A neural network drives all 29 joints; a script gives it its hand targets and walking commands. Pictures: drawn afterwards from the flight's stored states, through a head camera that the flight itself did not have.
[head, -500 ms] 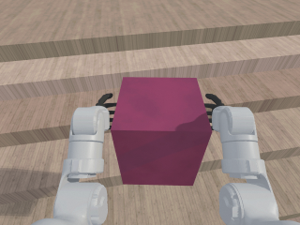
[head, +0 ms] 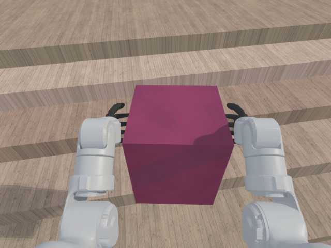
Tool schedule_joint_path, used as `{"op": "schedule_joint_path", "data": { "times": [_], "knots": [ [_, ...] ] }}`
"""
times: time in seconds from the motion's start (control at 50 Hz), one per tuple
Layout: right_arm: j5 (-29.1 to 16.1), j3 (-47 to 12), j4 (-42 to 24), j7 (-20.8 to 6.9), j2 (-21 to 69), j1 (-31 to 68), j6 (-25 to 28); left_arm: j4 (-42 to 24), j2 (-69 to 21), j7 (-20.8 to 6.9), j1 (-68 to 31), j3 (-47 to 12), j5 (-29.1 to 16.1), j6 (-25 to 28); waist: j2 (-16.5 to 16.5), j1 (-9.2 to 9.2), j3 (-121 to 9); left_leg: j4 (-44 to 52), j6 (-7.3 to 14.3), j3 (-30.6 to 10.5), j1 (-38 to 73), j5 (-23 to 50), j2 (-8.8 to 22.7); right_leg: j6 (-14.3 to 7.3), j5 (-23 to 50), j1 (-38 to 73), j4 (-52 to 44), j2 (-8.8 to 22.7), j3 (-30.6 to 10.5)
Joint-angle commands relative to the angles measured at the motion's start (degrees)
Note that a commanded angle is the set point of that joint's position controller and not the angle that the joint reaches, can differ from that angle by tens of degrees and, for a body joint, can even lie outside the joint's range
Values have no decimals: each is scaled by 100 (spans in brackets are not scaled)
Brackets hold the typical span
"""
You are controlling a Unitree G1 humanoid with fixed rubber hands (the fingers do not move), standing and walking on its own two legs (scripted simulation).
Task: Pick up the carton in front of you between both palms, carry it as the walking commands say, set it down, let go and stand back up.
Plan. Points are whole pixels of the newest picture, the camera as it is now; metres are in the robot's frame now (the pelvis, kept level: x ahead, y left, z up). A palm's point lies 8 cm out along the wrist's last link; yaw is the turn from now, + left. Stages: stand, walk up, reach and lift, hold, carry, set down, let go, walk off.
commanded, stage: carry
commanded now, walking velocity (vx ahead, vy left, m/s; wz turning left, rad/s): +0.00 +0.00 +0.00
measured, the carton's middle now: (175, 146) +0.36 +0.00 +0.05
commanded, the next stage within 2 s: none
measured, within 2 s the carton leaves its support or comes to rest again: neither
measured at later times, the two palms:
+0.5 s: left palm (103, 101) +0.39 +0.17 +0.17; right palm (231, 97) +0.40 -0.13 +0.18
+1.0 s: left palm (127, 47) +0.63 +0.15 +0.19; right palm (220, 38) +0.68 -0.15 +0.20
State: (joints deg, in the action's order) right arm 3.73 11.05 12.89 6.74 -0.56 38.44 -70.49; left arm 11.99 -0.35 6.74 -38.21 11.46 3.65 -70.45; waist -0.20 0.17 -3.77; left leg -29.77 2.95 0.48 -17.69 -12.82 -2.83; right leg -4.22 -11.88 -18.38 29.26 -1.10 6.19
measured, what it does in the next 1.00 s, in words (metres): climbs: right foot 0.13 m higher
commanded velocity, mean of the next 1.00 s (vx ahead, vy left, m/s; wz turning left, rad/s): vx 0.42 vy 0.00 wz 0.00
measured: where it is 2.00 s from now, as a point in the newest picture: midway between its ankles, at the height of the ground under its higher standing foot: (172, 116)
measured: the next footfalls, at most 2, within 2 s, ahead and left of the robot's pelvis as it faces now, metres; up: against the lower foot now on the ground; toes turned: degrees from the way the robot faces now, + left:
right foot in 0.86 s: +0.41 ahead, -0.12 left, +0.13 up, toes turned -4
left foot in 1.36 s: +0.70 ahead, +0.10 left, +0.26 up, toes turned +8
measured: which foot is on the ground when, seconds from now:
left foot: down 0.00-0.86, up 0.88-1.00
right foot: down 0.00-0.46, up 0.48-0.84, down 0.86-1.00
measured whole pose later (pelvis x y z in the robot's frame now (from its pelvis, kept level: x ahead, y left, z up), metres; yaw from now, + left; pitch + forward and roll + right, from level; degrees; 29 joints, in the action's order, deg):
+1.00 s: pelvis +0.27 -0.05 +0.07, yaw +2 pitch +4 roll -4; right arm 4.2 20.0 -1.1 6.8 0.1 45.5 -76.8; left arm 0.7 -1.8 10.6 -45.2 11.9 1.2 -74.6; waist -2.8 7.9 5.1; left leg -95.5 3.4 -7.7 -32.8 -8.4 -2.6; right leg -6.9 -18.4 -38.1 52.2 -2.8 11.4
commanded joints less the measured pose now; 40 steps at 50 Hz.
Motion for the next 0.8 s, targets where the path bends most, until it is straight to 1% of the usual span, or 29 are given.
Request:
{"op": "schedule_joint_path", "data": {
  "times": [0.0, 0.16, 0.2, 0.24, 0.26, 0.28, 0.3, 0.32, 0.34, 0.36, 0.38, 0.4, 0.42, 0.44, 0.46, 0.48, 0.52, 0.54, 0.56, 0.58, 0.6, 0.62, 0.64, 0.68, 0.7, 0.72, 0.74, 0.76, 0.78],
  "knots": [
    [-2473, -3212, -782, -1318, 6479, 4261, 194, -631, -6378, -1320, -4163, -3233, -2412, 170, 46, 5, -2152, 346, 453, -735, 527, 750, 847, -282, 684, 960, -384, 930, -894],
    [-2471, -3210, -783, -1318, 6476, 4257, 194, -631, -6381, -1321, -4163, -3236, -2415, 170, 44, 6, -2154, 345, 455, -736, 539, 780, 850, -279, 691, 961, -375, 928, -890],
    [-2505, -3253, -899, -1315, 6473, 4384, 200, -748, -6380, -1314, -4292, -3277, -2465, 174, 61, 32, -2143, 393, 480, -699, 483, 85, 782, -311, -71, 878, -488, 897, -912],
    [-2568, -3317, -1102, -1285, 6418, 4628, 171, -958, -6317, -1280, -4469, -3351, -2548, 149, 232, 83, -1971, 190, 540, -577, 147, -1008, 593, -434, -1406, 770, -773, 948, -1147],
    [-2609, -3340, -1196, -1262, 6356, 4733, 135, -1081, -6266, -1251, -4586, -3380, -2592, 125, 382, 106, -1860, -4, 586, -520, -173, -1475, 482, -561, -2045, 773, -984, 1063, -1438],
    [-2650, -3360, -1300, -1234, 6281, 4834, 91, -1213, -6202, -1217, -4726, -3397, -2637, 88, 541, 130, -1792, -290, 627, -399, -479, -1614, 357, -707, -2476, 862, -1217, 1234, -1776],
    [-2697, -3380, -1405, -1205, 6190, 4923, 40, -1327, -6107, -1177, -4831, -3409, -2678, 38, 666, 172, -1806, -649, 640, -211, -691, -1462, 232, -857, -2705, 1016, -1413, 1436, -2096],
    [-2733, -3367, -1496, -1180, 6083, 4980, -20, -1422, -5987, -1131, -4904, -3412, -2704, -18, 718, 199, -1924, -973, 636, -108, -705, -1232, 213, -996, -2781, 1105, -1516, 1631, -2309],
    [-2760, -3325, -1520, -1160, 5965, 4977, -91, -1442, -5879, -1084, -4912, -3386, -2710, -81, 613, 192, -2035, -1099, 623, -101, -587, -1006, 254, -1092, -2638, 1055, -1479, 1748, -2384],
    [-2756, -3254, -1486, -1150, 5845, 4912, -165, -1430, -5785, -1042, -4922, -3358, -2694, -151, 503, 163, -2098, -1013, 624, -106, -465, -921, 276, -1106, -2415, 1012, -1386, 1742, -2294],
    [-2739, -3167, -1424, -1144, 5717, 4904, -225, -1397, -5675, -1014, -4971, -3290, -2667, -208, 433, 137, -2121, -622, 639, -109, -264, -882, 272, -1056, -2044, 957, -1224, 1606, -2027],
    [-2717, -3066, -1258, -1146, 5630, 4815, -312, -1251, -5674, -995, -4874, -3264, -2649, -293, 301, 111, -2104, -2, 659, -164, 133, -809, 249, -913, -1573, 805, -937, 1390, -1619],
    [-2678, -2983, -1126, -1158, 5553, 4813, -376, -1142, -5637, -984, -4811, -3216, -2630, -353, 64, 52, -2130, 356, 733, -519, 776, -785, 407, -680, -1274, 359, -529, 1093, -1237],
    [-2604, -2911, -943, -1166, 5482, 4777, -408, -1078, -5663, -991, -4916, -3180, -2631, -410, -718, -114, -2017, 829, 917, -1479, 1298, -1115, 958, -371, -1067, -411, 426, 570, -580],
    [-2546, -2797, -732, -1171, 5457, 4618, -436, -977, -5663, -1004, -4999, -3115, -2628, -470, -1350, -283, -1926, 1291, 1254, -2511, 1859, -1400, 1525, -141, -1194, -1266, 1271, 263, -169],
    [-2536, -2704, -637, -1177, 5455, 4598, -465, -814, -5650, -1016, -5062, -3036, -2605, -510, -1495, -409, -1712, 1364, 1510, -3098, 2420, -779, 1935, -36, -1492, -2257, 1862, 175, -15],
    [-2660, -2749, -735, -1191, 5576, 4953, -491, -548, -5710, -1029, -5081, -2872, -2485, -528, -779, -607, -1687, 1140, 1763, -3360, 3394, 1344, 2282, 37, -2024, -3791, 4094, 66, -79],
    [-2727, -2819, -911, -1186, 5657, 5185, -479, -427, -5767, -1036, -5015, -2804, -2446, -529, -462, -641, -1833, 952, 1821, -3191, 3759, 2012, 2307, -1, -2246, -4459, 5491, 99, -190],
    [-2793, -2848, -1085, -1170, 5731, 5407, -465, -355, -5808, -1034, -4971, -2730, -2423, -542, -276, -693, -1943, 869, 1796, -2962, 4039, 2140, 2248, -85, -2333, -5075, 6725, 186, -418],
    [-2826, -2852, -1194, -1151, 5826, 5593, -447, -313, -5853, -1030, -4941, -2667, -2396, -563, -130, -678, -1874, 858, 1595, -2704, 4116, 1836, 2139, -137, -2301, -5527, 7253, 274, -598],
    [-2865, -2860, -1285, -1144, 5918, 5720, -434, -296, -5865, -1017, -4932, -2596, -2373, -579, -143, -656, -1806, 933, 1447, -2573, 4126, 1295, 2029, -163, -2269, -5845, 7616, 279, -612],
    [-2900, -2861, -1349, -1150, 5972, 5799, -427, -277, -5865, -990, -4949, -2545, -2346, -593, -358, -670, -1750, 980, 1429, -2544, 4130, 978, 2016, -197, -2391, -6218, 8297, 288, -589],
    [-2916, -2849, -1377, -1165, 6008, 5840, -426, -286, -5861, -958, -4960, -2513, -2303, -596, -360, -662, -1646, 1017, 1368, -2481, 4023, 587, 2022, -188, -2423, -6496, 8645, 333, -648],
    [-2984, -2844, -1412, -1234, 6094, 5925, -429, -365, -5783, -877, -4935, -2463, -2184, -584, -343, -529, -1287, 1514, 1145, -2027, 3290, -112, 1801, -116, -2291, -6308, 8096, 451, -392],
    [-3020, -2806, -1475, -1273, 6122, 5927, -429, -416, -5736, -835, -5011, -2472, -2109, -579, -329, -317, -1121, 1792, 942, -1702, 2608, -347, 1493, -81, -2172, -5691, 7108, 568, -227],
    [-3061, -2822, -1483, -1312, 6116, 5894, -444, -456, -5709, -794, -4993, -2497, -2063, -571, -619, -266, -1084, 2193, 936, -1406, 2179, -69, 1423, -38, -1986, -5147, 6679, 557, -34],
    [-3061, -2798, -1522, -1331, 6107, 5863, -453, -553, -5744, -772, -5101, -2575, -2050, -565, -665, -249, -1054, 2652, 980, -1084, 1559, 599, 1427, -37, -2093, -4225, 5626, 623, 172],
    [-3044, -2808, -1556, -1339, 6118, 5881, -481, -679, -5807, -754, -5127, -2679, -2059, -548, -634, -208, -1061, 2855, 937, -377, 782, 1719, 1215, -89, -1897, -2870, 4501, 442, 615],
    [-2974, -2779, -1559, -1338, 6066, 5801, -507, -739, -5860, -734, -5155, -2751, -2095, -543, -1150, -26, -1535, 2364, 875, -80, 629, 4666, 1214, -255, -1278, -1621, 3989, 97, 819]
  ]
}}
